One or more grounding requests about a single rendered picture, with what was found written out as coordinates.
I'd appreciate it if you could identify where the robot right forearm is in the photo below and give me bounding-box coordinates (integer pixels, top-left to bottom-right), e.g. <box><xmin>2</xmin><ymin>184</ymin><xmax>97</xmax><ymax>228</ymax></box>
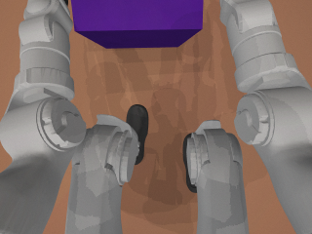
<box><xmin>219</xmin><ymin>0</ymin><xmax>312</xmax><ymax>94</ymax></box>

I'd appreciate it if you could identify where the robot right shin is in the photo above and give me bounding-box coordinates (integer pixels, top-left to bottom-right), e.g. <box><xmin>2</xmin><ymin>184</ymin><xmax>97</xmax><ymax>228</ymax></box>
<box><xmin>190</xmin><ymin>120</ymin><xmax>243</xmax><ymax>186</ymax></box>

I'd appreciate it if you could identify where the robot right thigh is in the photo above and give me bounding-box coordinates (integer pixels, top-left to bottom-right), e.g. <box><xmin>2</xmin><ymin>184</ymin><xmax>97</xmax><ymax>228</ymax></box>
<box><xmin>186</xmin><ymin>128</ymin><xmax>250</xmax><ymax>234</ymax></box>

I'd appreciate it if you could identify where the robot left forearm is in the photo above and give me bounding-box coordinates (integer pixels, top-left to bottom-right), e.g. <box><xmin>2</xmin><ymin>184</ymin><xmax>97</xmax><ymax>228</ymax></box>
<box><xmin>4</xmin><ymin>0</ymin><xmax>75</xmax><ymax>115</ymax></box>

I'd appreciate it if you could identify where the robot right upper arm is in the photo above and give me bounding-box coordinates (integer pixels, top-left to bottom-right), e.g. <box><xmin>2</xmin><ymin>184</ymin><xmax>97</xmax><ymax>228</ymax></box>
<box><xmin>234</xmin><ymin>86</ymin><xmax>312</xmax><ymax>234</ymax></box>

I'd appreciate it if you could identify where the robot left upper arm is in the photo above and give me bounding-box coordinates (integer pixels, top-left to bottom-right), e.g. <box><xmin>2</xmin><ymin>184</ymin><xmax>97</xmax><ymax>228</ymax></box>
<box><xmin>0</xmin><ymin>97</ymin><xmax>87</xmax><ymax>234</ymax></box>

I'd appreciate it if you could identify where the carton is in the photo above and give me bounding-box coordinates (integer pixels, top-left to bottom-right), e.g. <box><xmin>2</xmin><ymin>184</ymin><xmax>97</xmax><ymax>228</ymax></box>
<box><xmin>71</xmin><ymin>0</ymin><xmax>204</xmax><ymax>49</ymax></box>

